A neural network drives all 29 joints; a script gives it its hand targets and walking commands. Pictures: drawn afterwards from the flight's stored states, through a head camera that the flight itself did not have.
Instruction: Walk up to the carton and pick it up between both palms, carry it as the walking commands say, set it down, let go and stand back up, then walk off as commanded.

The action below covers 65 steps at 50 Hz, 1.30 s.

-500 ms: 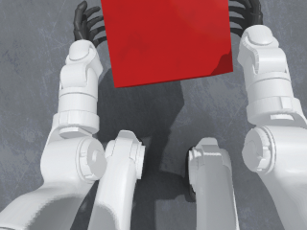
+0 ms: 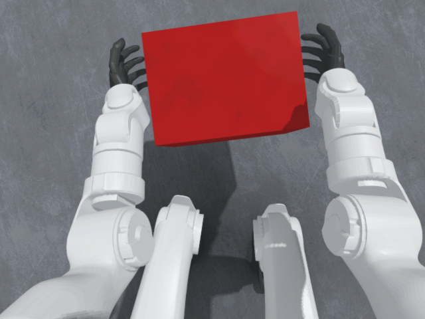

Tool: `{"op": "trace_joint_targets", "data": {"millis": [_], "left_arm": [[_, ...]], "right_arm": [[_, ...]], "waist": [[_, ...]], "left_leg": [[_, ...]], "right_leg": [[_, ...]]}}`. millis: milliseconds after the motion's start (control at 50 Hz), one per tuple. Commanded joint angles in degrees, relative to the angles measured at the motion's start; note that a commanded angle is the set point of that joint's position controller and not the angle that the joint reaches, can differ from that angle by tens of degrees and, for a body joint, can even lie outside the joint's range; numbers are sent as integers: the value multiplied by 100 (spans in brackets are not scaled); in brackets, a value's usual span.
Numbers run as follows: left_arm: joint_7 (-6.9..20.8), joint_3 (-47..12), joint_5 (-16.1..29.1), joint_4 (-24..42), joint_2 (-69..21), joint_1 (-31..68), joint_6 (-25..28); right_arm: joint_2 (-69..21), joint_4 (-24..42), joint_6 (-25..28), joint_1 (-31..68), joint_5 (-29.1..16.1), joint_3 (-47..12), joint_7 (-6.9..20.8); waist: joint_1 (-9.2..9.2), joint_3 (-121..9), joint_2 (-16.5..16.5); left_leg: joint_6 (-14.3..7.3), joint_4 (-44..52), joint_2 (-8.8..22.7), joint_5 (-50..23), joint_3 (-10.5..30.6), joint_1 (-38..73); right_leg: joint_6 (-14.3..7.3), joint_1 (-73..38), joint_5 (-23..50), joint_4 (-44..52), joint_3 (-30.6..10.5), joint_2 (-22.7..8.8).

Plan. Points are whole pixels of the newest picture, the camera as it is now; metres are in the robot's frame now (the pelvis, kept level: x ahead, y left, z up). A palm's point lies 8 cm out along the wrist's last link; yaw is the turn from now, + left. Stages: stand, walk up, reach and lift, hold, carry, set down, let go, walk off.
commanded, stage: reach and lift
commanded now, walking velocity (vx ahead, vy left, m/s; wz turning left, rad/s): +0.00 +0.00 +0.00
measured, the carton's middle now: (224, 91) +0.53 +0.03 -0.17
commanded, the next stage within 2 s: none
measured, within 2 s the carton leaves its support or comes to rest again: neither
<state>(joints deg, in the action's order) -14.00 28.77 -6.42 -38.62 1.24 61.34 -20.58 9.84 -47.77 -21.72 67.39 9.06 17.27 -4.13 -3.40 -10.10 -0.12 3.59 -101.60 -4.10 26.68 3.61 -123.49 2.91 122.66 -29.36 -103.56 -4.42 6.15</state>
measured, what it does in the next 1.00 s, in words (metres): rises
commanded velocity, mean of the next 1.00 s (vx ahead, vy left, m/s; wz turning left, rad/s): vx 0.00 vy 0.00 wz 0.00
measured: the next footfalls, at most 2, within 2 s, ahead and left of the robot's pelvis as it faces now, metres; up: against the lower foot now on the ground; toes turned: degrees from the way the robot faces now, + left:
none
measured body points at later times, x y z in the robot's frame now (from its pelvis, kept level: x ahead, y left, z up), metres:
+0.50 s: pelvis +0.01 +0.00 +0.06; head +0.26 -0.01 +0.43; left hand +0.48 +0.19 -0.01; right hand +0.52 -0.15 -0.01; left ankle +0.12 +0.13 -0.44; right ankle +0.10 -0.12 -0.44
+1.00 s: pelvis +0.03 +0.00 +0.13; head +0.23 -0.01 +0.53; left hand +0.46 +0.19 +0.07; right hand +0.51 -0.15 +0.07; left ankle +0.12 +0.13 -0.44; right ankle +0.10 -0.12 -0.44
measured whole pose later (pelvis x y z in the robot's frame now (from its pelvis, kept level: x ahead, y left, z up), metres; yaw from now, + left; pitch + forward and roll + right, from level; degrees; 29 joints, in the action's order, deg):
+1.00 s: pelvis +0.03 +0.00 +0.13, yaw -1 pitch +41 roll +0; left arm -13.3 27.1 -8.0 -37.3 -3.1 44.9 -19.7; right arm 3.9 -46.4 -20.3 50.9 11.1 18.0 -4.7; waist -3.9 -17.1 -0.5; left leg 3.2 -78.3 -4.0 24.6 5.3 -95.0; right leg 1.8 94.2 -26.6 -79.8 -5.8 6.4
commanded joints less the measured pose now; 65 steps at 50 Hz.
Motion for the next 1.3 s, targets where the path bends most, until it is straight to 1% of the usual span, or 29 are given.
{"op": "trace_joint_targets", "data": {"millis": [0, 240, 460, 840, 1280], "left_arm": [[2711, -2947, 896, 117, -5197, 4095, 4], [2752, -2980, 855, 95, -5420, 3752, -30], [2796, -3066, 858, 121, -5556, 3400, -22], [2884, -3202, 773, 86, -5785, 2503, 53], [2980, -3354, 555, 114, -6117, 1395, 102]], "right_arm": [[-5822, 582, 321, 3555, -995, -2222, 1815], [-5994, 482, 314, 3205, -896, -2163, 1871], [-6223, 501, 333, 2900, -900, -2272, 1878], [-6478, 510, 435, 2076, -798, -2317, 1911], [-6739, 611, 515, 1063, -678, -2412, 2040]], "waist": [[-79, -6530, -399], [-45, -6335, -315], [-83, -6259, -380], [-93, -5810, -353], [-88, -5109, -273]], "left_leg": [[-134, 850, -367, -1435, -1044, 3805], [-106, 1336, -397, -1394, -990, 4279], [-113, 1769, -421, -1432, -956, 4717], [-125, 2686, -417, -1706, -815, 5638], [-148, 3904, -335, -2015, -612, 6904]], "right_leg": [[-273, -3591, 1372, 1144, 894, 308], [-286, -3892, 1265, 1656, 864, 333], [-261, -4467, 1335, 2134, 792, 359], [-269, -5363, 1605, 3076, 644, 360], [-289, -6514, 1926, 4242, 453, 273]]}}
